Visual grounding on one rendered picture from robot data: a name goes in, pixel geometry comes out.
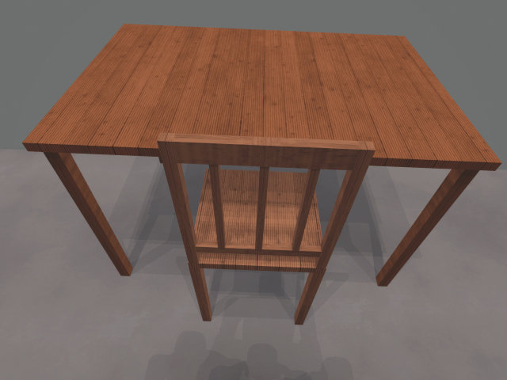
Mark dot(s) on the table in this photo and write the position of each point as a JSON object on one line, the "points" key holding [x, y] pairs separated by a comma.
{"points": [[152, 79]]}

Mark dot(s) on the chair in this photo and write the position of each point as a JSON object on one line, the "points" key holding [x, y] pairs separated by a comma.
{"points": [[261, 220]]}

